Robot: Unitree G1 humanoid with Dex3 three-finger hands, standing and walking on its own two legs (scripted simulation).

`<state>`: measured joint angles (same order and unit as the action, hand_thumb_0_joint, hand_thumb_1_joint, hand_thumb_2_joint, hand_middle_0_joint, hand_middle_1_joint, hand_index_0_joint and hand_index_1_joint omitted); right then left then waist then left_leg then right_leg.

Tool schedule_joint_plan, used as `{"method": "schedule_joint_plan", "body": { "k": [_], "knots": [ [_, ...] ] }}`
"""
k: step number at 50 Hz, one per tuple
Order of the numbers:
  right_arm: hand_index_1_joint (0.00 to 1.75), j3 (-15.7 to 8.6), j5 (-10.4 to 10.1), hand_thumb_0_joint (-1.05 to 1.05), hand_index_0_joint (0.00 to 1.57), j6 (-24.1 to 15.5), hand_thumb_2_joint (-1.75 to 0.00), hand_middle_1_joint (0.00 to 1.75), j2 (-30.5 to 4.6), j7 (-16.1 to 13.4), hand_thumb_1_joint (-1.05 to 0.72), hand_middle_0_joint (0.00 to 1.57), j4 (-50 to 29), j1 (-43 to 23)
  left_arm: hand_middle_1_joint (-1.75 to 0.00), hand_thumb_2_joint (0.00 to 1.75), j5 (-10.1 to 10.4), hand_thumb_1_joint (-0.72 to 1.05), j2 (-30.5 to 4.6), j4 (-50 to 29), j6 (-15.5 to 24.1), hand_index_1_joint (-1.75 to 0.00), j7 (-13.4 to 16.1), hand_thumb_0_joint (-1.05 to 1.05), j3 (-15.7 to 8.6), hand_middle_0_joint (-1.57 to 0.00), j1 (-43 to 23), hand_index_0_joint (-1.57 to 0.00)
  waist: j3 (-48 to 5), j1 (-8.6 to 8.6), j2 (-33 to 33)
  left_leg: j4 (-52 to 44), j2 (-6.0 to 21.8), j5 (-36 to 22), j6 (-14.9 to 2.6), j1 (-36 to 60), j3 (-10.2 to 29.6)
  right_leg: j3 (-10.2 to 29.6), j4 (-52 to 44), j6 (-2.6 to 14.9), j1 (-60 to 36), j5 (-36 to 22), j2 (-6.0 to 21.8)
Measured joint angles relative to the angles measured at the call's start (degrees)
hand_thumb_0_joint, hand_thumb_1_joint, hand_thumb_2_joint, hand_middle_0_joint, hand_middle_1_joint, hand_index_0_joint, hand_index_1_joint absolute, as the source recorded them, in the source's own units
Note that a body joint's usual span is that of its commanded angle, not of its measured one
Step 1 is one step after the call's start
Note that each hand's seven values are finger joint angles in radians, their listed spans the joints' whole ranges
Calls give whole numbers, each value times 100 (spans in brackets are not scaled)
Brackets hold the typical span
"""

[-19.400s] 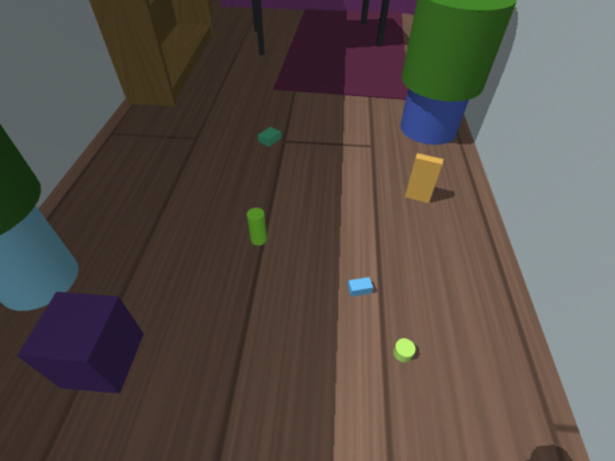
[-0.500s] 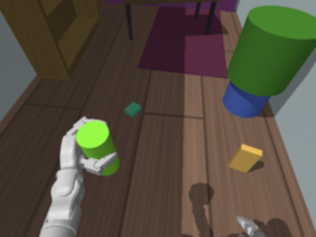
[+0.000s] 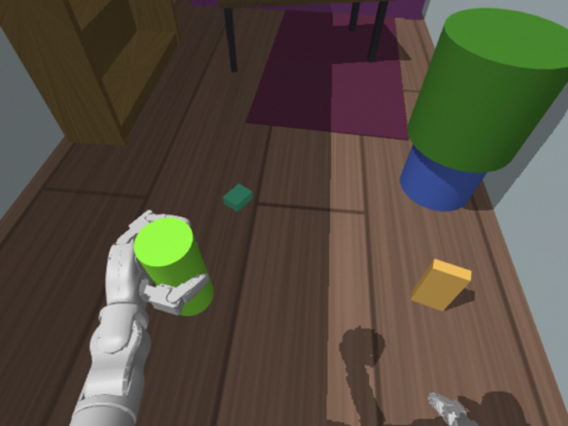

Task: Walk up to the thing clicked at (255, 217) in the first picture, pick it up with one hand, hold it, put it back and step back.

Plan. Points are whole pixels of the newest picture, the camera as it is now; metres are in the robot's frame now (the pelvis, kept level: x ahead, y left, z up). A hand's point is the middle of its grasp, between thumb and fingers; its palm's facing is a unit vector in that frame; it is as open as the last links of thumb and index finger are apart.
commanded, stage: crouch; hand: left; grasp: from the side
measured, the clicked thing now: (179, 271) +0.33 +0.16 +0.03
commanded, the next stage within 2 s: lower in 1.90 s
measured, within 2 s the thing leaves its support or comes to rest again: neither
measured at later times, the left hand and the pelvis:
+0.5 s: hand (185, 301) +0.34 +0.18 -0.09, palm faces +0.17 -0.98 +0.02, open 10.0 cm; pelvis -0.02 +0.00 -0.08, yaw -1 degrees
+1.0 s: hand (198, 339) +0.36 +0.20 -0.33, palm faces +0.17 -0.99 -0.01, open 10.0 cm; pelvis -0.08 +0.00 -0.29, yaw -4 degrees
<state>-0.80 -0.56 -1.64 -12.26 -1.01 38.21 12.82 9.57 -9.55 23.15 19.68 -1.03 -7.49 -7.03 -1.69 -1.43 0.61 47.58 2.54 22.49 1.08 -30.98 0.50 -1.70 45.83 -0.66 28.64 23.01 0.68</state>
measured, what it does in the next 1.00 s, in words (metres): lowers itself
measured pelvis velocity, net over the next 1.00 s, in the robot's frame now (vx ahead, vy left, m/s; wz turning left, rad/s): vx -0.08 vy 0.00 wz -0.06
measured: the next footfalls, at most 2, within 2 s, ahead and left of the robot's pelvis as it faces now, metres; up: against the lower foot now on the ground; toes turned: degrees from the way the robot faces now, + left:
none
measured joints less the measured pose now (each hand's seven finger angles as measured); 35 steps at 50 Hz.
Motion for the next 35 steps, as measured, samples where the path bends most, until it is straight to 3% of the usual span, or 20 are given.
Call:
{"method": "schedule_joint_plan", "body": {
  "k": [8,15,27,35],
  "knots": [
    [30,-18,29,1,21,-8,-90,30,3,19,-90,20,-12,-38,-100,109,-4,-38,42,191,102,-101,34,-2,-73,-71,-38,-73,-26,-15,-26,65,-2,5,5,-136,8,-5,84,8,142,18,2],
    [30,-73,115,1,21,-54,-90,30,-12,109,-89,20,-20,-147,-100,109,-79,-38,59,809,587,-100,78,-2,-250,-71,-291,-73,-67,-62,-110,584,-7,138,6,-851,39,-14,633,17,861,175,11],
    [30,-107,270,1,21,-109,-90,30,-192,374,-89,20,-53,-213,-100,110,-86,-38,-233,2199,1997,-100,-191,-2,-672,-71,-1099,-73,-742,-248,-161,3118,15,969,20,-3898,158,-24,3148,1,3875,1017,4],
    [30,-45,356,1,20,2,-90,30,-179,472,-90,20,84,-457,-100,110,-78,-38,-369,2527,2300,-100,-307,-2,-911,-72,-1577,-73,-944,-231,-93,4783,32,1439,-18,-5738,238,-20,4779,-12,5688,1476,-23]
  ]
}}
